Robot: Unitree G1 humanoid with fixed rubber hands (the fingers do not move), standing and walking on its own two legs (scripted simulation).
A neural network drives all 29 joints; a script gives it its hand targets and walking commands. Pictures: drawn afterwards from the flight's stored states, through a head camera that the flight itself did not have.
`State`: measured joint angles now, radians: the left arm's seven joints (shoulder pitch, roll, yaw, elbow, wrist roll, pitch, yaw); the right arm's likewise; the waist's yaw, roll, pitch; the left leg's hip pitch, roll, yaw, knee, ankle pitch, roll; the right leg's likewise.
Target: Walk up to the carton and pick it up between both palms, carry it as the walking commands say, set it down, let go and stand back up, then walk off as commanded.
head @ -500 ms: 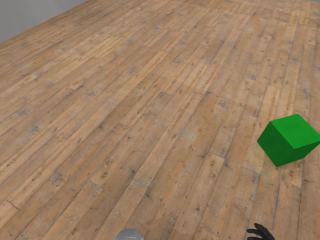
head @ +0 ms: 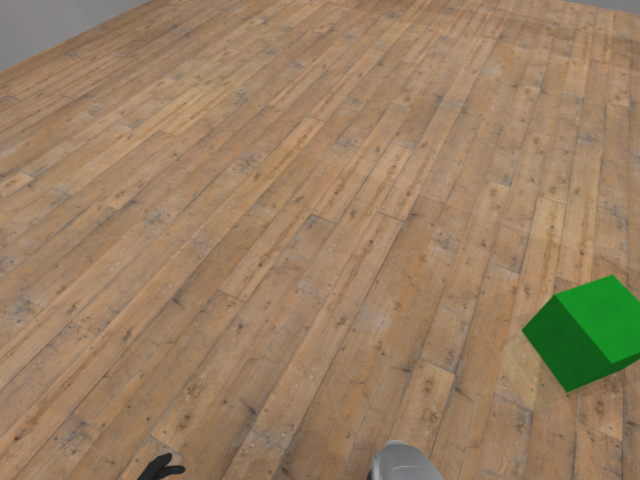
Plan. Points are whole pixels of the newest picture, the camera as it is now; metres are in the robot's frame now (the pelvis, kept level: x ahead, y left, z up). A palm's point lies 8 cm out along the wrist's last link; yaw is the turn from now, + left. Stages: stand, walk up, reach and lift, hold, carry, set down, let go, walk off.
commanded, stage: walk up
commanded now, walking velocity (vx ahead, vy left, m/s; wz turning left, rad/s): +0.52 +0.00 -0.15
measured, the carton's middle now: (589, 333) +0.56 -0.88 -0.66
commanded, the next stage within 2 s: none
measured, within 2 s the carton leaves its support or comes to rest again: neither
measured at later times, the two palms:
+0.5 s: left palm (198, 421) +0.22 +0.18 -0.11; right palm (552, 380) +0.25 -0.36 -0.12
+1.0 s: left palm (223, 326) +0.38 +0.16 -0.14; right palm out of the picture +0.10 -0.30 -0.12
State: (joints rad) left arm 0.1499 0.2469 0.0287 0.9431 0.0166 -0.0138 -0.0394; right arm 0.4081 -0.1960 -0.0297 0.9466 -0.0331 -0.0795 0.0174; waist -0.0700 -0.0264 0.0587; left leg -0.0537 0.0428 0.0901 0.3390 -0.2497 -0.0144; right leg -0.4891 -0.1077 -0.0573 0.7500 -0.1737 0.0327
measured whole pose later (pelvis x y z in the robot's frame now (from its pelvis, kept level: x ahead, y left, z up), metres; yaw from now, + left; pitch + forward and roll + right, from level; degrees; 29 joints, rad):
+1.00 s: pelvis +0.16 -0.02 -0.01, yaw -29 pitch +1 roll -2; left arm 0.15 0.27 0.06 0.84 0.00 0.06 -0.02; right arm 0.19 -0.27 -0.02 0.88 -0.03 0.01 -0.04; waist -0.01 0.00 0.09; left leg -0.18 0.10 0.19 0.54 -0.37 0.01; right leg -0.41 -0.01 -0.05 0.85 -0.47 0.08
